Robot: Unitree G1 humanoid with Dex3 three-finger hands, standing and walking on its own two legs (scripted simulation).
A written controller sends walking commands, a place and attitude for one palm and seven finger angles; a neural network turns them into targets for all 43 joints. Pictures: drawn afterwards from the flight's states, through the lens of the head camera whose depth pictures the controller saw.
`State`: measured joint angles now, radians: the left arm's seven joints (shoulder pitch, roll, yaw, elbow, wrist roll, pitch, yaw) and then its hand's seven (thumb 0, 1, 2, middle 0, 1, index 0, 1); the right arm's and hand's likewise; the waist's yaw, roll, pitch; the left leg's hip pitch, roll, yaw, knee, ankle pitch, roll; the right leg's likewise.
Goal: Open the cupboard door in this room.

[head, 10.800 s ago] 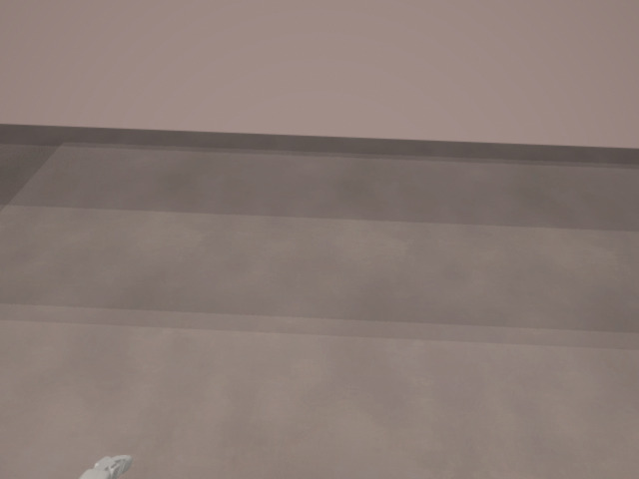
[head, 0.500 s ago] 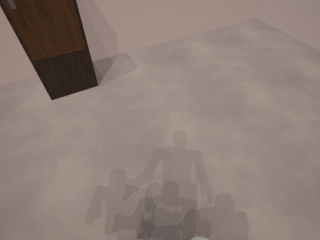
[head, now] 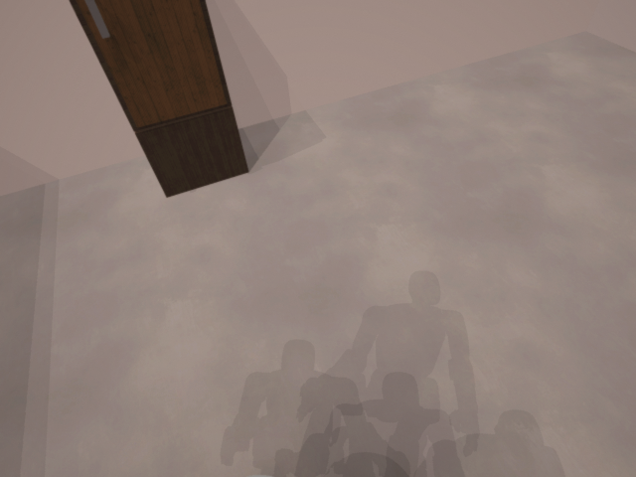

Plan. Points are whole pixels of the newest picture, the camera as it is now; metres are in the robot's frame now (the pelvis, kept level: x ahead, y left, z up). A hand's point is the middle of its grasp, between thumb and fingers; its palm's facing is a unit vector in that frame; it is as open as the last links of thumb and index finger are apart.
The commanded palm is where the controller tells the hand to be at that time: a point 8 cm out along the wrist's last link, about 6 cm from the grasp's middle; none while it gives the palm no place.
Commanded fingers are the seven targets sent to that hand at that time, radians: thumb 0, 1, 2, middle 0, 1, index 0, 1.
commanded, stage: turn or walk to find it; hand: left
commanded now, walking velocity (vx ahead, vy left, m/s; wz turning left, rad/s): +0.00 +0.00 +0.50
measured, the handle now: (96, 14) +1.38 +0.79 +0.05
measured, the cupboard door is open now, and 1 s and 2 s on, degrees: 0 0 0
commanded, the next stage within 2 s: stand and wait in 0.82 s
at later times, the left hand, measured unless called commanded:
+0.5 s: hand out of the picture -0.03 +0.28 -0.17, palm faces +0.27 -0.93 -0.23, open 7.4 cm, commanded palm none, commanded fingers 0.00 0.90 0.90 -0.20 -0.30 -0.20 -0.30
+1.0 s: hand out of the picture -0.02 +0.20 -0.15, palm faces +0.42 -0.86 -0.28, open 7.3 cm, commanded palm none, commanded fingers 0.00 0.90 0.90 -0.20 -0.30 -0.20 -0.30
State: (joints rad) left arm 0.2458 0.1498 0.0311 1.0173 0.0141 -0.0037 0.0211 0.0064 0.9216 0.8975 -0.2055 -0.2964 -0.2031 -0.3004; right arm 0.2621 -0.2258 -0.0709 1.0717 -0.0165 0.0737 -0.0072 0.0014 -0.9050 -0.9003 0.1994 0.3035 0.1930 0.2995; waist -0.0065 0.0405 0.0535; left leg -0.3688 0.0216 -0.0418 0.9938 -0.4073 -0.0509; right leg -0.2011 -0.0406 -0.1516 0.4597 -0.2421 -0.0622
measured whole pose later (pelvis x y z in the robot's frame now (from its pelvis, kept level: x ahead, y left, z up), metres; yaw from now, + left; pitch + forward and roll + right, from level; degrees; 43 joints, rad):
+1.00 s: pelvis +0.03 +0.01 +0.00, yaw +25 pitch -1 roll +3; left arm 0.28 0.15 0.02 1.00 0.01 -0.03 0.02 0.01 0.93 0.90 -0.20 -0.30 -0.20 -0.30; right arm 0.26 -0.26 -0.08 1.02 -0.02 0.06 0.00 0.00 -0.91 -0.90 0.20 0.30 0.19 0.30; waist -0.02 0.05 0.06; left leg -0.54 0.03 -0.03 1.08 -0.28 -0.06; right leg -0.08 -0.07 -0.17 0.41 -0.32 -0.03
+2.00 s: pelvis +0.06 +0.00 +0.00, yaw +44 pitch -1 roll +2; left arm 0.22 0.17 0.03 0.95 0.02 0.01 0.01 0.01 0.90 0.90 -0.21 -0.30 -0.20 -0.30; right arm 0.24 -0.24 -0.07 1.02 -0.02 0.08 0.01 0.00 -0.91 -0.90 0.20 0.30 0.19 0.30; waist 0.00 0.01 0.08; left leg -0.36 0.05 0.02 0.91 -0.44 -0.06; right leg -0.26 -0.14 -0.26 0.51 -0.23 -0.02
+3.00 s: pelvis +0.03 -0.03 +0.00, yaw +44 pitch +0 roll +1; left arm 0.31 0.18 0.07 1.08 0.02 0.01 -0.01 0.01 0.91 0.90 -0.21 -0.30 -0.20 -0.30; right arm 0.22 -0.22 -0.06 1.03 -0.02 0.01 -0.01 0.00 -0.91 -0.90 0.20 0.30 0.19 0.30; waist 0.04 -0.02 0.03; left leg -0.23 0.03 0.06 0.62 -0.43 -0.02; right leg -0.27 0.04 0.03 0.41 -0.15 -0.06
